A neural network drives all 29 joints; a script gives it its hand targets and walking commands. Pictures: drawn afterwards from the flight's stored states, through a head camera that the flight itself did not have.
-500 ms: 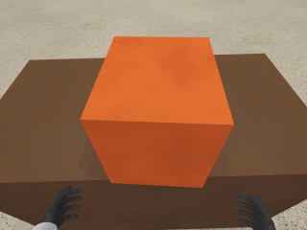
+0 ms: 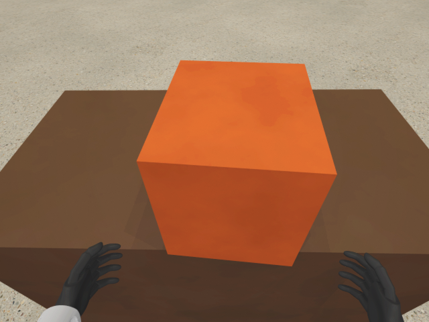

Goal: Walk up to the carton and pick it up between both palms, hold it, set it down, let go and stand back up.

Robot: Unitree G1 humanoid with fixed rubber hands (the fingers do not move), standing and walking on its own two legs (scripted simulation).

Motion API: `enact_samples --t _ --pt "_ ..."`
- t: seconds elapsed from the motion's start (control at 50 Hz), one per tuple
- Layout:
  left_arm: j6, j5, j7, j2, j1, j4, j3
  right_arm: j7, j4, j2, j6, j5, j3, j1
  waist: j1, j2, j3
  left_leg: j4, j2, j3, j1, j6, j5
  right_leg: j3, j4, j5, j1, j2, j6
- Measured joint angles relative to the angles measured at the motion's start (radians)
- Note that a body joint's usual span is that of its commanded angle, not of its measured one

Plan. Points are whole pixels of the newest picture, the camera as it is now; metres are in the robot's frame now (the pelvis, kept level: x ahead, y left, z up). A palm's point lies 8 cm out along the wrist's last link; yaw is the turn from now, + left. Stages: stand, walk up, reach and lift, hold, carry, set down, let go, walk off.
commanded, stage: reach and lift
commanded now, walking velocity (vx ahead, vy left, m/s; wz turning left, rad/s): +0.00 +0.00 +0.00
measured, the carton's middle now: (234, 160) +0.41 +0.02 +0.10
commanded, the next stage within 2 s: none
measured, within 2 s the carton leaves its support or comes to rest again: neither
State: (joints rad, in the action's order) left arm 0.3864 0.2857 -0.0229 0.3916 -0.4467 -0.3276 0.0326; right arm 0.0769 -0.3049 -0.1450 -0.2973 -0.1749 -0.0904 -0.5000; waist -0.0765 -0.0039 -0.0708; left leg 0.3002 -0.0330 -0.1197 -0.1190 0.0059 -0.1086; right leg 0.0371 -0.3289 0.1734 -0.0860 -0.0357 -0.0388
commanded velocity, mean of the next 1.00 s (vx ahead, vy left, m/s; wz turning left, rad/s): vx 0.00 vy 0.00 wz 0.00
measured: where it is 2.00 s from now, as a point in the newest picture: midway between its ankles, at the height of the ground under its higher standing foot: outside the picture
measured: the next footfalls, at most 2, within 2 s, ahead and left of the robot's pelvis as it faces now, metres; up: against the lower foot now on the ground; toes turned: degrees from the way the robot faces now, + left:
none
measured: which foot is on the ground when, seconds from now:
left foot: down 0.00-1.00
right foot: down 0.00-1.00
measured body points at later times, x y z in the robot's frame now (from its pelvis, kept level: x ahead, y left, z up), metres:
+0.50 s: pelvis +0.01 -0.02 +0.00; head +0.01 +0.00 +0.45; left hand +0.21 +0.23 +0.09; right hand +0.24 -0.20 +0.08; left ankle +0.04 +0.12 -0.75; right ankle +0.01 -0.14 -0.75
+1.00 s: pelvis +0.04 -0.02 +0.00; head +0.05 -0.01 +0.45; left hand +0.30 +0.23 +0.14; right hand +0.30 -0.21 +0.13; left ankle +0.04 +0.12 -0.75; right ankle +0.01 -0.14 -0.75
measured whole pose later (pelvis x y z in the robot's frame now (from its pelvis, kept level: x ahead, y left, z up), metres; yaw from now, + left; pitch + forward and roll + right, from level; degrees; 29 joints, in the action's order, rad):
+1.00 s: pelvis +0.04 -0.02 +0.00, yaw +1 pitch -3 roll +0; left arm 0.72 0.31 0.05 0.39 -0.06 -0.51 0.23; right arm 0.23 -0.51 -0.33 -0.52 -0.44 -0.02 -0.15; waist -0.01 0.01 -0.08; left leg 0.29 -0.05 -0.08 -0.08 -0.03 -0.15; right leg 0.03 -0.29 0.21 -0.03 -0.01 -0.01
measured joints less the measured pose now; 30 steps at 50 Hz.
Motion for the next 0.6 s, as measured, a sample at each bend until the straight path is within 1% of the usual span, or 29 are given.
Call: enact_samples --t 0.16,0.34,0.46,0.6 --pt "-0.001 0.026 0.012 0.015 0.036 -0.047 0.0 0.025 -0.064 -0.01 -0.033 -0.051 -0.003 0.018 -0.003 0.004 0.014 0.001 -0.004 0.016 -0.005 -0.005 0.004 -0.01 0.008 -0.003 0.004 0.007 0.006" --pt "0.034 0.035 0.024 0.032 0.062 -0.124 0.035 0.063 -0.156 -0.004 -0.065 -0.105 0.025 0.029 -0.001 0.029 0.008 0.014 -0.013 0.038 -0.007 -0.018 -0.006 -0.026 0.004 0.008 0.014 0.018 0.018" --pt "0.095 0.048 0.029 0.052 0.118 -0.144 0.05 0.082 -0.161 -0.016 -0.115 -0.126 0.033 0.088 0.002 0.037 -0.003 0.021 -0.015 0.049 -0.005 -0.024 -0.013 -0.033 -0.004 0.019 0.019 0.021 0.024" --pt "0.177 0.065 0.038 0.051 0.199 -0.17 0.077 0.103 -0.161 -0.052 -0.161 -0.156 0.018 0.188 0.013 0.022 -0.01 0.019 -0.015 0.044 0.0 -0.026 -0.023 -0.024 -0.004 0.028 0.02 0.022 0.024"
